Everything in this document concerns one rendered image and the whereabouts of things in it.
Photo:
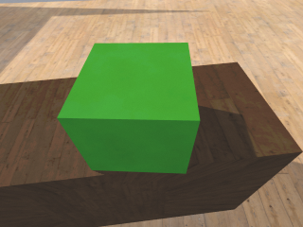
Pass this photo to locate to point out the carton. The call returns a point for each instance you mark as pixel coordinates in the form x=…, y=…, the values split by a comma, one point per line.
x=133, y=108

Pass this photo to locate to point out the pedestal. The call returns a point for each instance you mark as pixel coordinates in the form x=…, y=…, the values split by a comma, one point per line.
x=45, y=182

